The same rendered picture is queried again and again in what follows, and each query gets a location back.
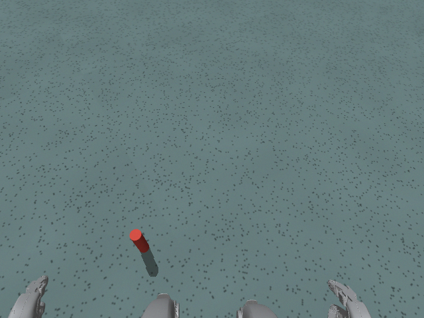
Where can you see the right robot hand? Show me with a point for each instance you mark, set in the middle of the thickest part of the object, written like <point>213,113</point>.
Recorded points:
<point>354,308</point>

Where can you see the left robot hand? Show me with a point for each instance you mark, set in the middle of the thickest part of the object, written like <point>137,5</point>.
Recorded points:
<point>28,304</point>

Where can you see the can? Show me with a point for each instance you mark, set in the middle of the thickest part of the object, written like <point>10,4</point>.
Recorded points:
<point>137,237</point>

